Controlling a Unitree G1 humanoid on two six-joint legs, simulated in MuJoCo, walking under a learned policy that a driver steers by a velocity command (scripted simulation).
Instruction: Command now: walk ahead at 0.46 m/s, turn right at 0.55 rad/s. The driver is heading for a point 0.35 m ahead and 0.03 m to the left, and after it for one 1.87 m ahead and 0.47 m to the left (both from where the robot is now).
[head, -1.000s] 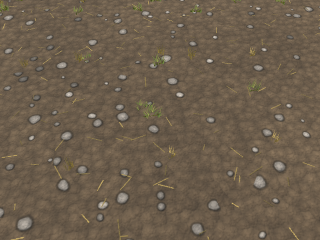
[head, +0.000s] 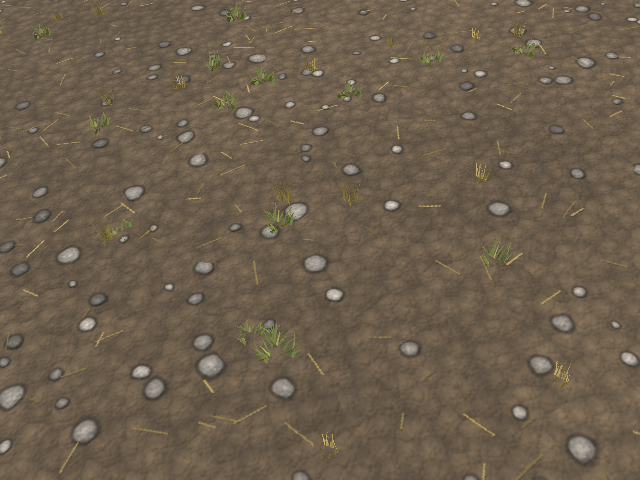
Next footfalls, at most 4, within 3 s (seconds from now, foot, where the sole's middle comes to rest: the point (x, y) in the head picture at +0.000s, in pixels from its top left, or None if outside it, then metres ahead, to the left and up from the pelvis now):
0.32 left None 0.38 0.09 -0.78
0.76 right None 0.39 -0.13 -0.78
1.22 left None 0.30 0.13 -0.78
1.72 right None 0.41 -0.07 -0.78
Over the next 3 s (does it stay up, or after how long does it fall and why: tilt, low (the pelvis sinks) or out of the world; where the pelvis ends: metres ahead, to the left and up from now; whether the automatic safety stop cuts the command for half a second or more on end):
stays up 0.36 0.04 0.00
